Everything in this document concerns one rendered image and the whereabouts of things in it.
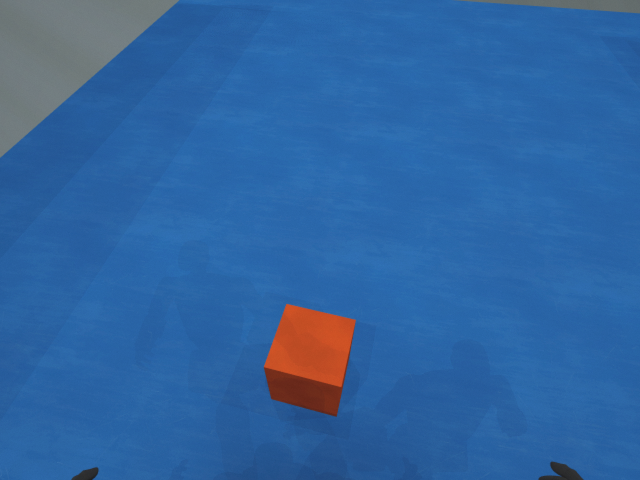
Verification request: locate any carton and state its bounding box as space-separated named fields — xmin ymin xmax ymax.
xmin=264 ymin=304 xmax=356 ymax=417

